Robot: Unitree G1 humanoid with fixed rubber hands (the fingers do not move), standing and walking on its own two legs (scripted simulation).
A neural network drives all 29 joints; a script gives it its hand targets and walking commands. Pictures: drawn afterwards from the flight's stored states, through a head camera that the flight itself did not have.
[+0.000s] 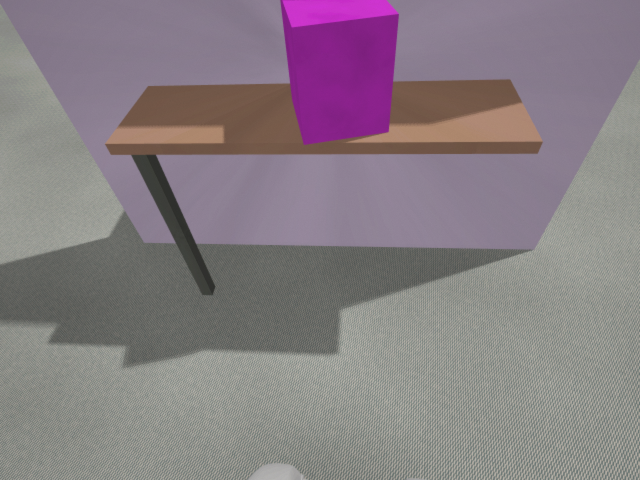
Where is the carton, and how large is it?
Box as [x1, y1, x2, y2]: [280, 0, 398, 144]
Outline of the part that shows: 280,0 291,94 304,144 388,131 398,13 386,0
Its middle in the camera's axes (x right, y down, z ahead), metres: +0.03 -0.40 +0.87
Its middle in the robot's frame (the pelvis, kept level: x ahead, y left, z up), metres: +0.93 -0.03 +0.08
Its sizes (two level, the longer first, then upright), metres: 0.210 0.200 0.250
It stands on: a table, 0.70 m high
